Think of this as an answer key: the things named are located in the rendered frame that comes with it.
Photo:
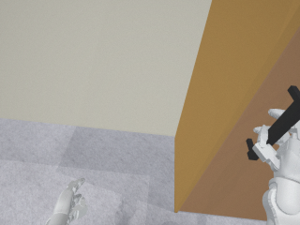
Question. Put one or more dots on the wardrobe door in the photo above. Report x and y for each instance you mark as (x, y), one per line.
(233, 185)

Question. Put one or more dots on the handle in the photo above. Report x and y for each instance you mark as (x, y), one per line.
(286, 121)

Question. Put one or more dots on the robot left hand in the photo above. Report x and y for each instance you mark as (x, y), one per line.
(66, 201)

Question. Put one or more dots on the right robot forearm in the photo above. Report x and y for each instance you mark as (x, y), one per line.
(281, 201)

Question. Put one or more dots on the left robot forearm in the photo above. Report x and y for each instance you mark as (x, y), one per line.
(58, 219)

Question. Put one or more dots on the robot right hand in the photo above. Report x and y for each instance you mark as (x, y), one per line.
(288, 164)

